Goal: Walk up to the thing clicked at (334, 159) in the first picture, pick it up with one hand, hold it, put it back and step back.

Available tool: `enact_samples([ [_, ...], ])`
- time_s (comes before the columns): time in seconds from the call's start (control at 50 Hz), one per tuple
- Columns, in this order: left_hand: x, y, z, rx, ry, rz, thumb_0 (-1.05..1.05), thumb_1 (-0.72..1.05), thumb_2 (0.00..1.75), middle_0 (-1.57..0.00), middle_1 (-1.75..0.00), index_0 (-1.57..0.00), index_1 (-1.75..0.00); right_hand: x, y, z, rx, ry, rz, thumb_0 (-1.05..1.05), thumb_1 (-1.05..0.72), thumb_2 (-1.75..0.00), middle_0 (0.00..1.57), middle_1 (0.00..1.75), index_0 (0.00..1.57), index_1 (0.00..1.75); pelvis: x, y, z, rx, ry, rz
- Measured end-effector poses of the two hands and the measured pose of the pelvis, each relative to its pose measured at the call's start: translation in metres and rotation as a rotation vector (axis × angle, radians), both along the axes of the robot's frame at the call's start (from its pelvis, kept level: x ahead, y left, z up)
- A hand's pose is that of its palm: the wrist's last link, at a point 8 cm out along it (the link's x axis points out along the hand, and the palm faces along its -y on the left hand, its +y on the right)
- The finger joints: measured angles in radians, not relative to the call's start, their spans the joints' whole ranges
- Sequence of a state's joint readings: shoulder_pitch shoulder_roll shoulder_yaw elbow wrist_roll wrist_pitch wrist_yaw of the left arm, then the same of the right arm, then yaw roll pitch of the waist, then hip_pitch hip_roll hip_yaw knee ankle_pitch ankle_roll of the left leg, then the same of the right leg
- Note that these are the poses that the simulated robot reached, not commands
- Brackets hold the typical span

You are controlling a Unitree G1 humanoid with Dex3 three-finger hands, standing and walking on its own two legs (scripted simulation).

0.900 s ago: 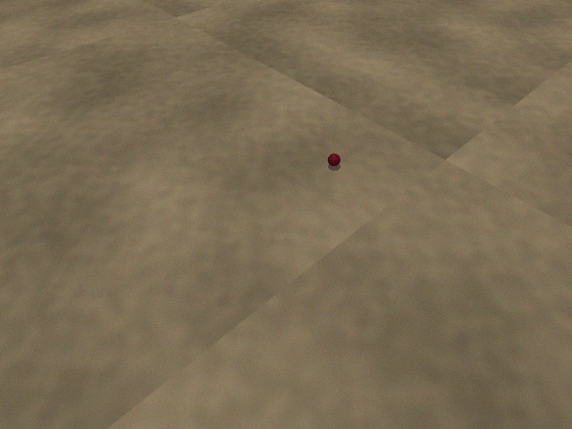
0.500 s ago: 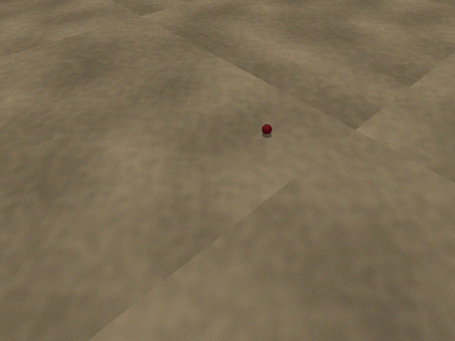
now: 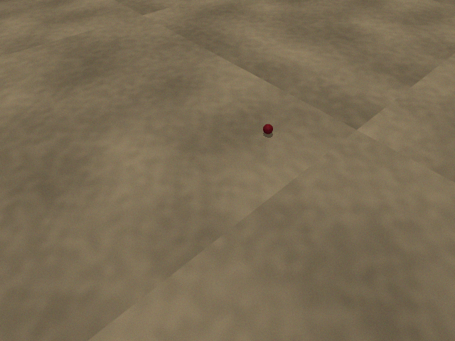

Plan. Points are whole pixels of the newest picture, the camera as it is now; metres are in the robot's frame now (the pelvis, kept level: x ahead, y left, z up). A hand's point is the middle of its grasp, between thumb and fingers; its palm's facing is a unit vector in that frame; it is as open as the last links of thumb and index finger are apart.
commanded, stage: stand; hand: left
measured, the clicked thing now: (268, 129) +1.51 -0.22 -0.75
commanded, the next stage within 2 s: walk up in 0.22 s
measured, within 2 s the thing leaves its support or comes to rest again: neither
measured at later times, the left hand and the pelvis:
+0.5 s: hand out of the picture +0.15 +0.24 -0.14, palm faces -0.16 -0.91 -0.38, open 7.4 cm; pelvis +0.05 -0.05 -0.01, yaw -8 degrees
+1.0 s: hand (179, 251) +0.36 +0.16 -0.18, palm faces -0.28 -0.90 -0.34, open 7.4 cm; pelvis +0.26 -0.09 -0.03, yaw -14 degrees
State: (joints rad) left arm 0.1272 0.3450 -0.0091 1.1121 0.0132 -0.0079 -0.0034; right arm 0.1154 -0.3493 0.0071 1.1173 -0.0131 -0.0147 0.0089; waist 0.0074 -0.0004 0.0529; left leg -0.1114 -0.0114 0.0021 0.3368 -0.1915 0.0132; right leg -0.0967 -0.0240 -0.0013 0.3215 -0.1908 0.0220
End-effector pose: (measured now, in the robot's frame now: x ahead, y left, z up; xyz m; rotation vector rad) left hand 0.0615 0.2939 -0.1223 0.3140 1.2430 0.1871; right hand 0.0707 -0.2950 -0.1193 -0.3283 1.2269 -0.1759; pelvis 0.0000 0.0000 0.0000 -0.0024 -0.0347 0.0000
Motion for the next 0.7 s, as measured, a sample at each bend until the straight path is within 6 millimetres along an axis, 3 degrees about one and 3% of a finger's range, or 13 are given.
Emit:
enact_samples([
  [0.28, 0.006, 0.003, 0.001, -0.009, -0.016, -0.023, 0.00, 0.90, 0.90, -0.20, -0.30, -0.20, -0.30, 0.004, -0.005, 0.003, 0.008, -0.063, -0.017, 0.01, -0.90, -0.90, 0.21, 0.30, 0.20, 0.30, 0.004, -0.002, -0.003, 0.006, 0.004, -0.029],
  [0.4, 0.041, 0.002, 0.012, 0.013, -0.012, -0.101, 0.00, 0.90, 0.90, -0.20, -0.30, -0.20, -0.30, -0.018, -0.045, 0.010, -0.033, -0.098, -0.091, 0.01, -0.90, -0.90, 0.21, 0.30, 0.21, 0.30, 0.020, -0.020, -0.005, 0.020, 0.009, -0.084],
  [0.5, 0.085, -0.016, 0.023, 0.047, -0.039, -0.158, 0.00, 0.90, 0.90, -0.20, -0.30, -0.20, -0.30, -0.026, -0.093, 0.003, -0.061, -0.045, -0.145, 0.01, -0.90, -0.90, 0.21, 0.30, 0.21, 0.30, 0.048, -0.047, -0.012, 0.027, -0.005, -0.132],
  [0.58, 0.120, -0.037, 0.017, 0.100, -0.097, -0.173, 0.00, 0.90, 0.90, -0.20, -0.30, -0.20, -0.30, -0.009, -0.131, -0.019, -0.077, -0.020, -0.168, 0.01, -0.90, -0.90, 0.21, 0.30, 0.20, 0.30, 0.075, -0.076, -0.032, -0.001, -0.015, -0.149],
  [0.7, 0.141, -0.073, 0.019, 0.056, -0.090, -0.160, 0.00, 0.90, 0.90, -0.20, -0.30, -0.20, -0.30, 0.053, -0.136, -0.010, -0.027, -0.064, -0.140, 0.01, -0.91, -0.90, 0.20, 0.30, 0.20, 0.30, 0.112, -0.092, -0.019, -0.017, -0.019, -0.174],
])
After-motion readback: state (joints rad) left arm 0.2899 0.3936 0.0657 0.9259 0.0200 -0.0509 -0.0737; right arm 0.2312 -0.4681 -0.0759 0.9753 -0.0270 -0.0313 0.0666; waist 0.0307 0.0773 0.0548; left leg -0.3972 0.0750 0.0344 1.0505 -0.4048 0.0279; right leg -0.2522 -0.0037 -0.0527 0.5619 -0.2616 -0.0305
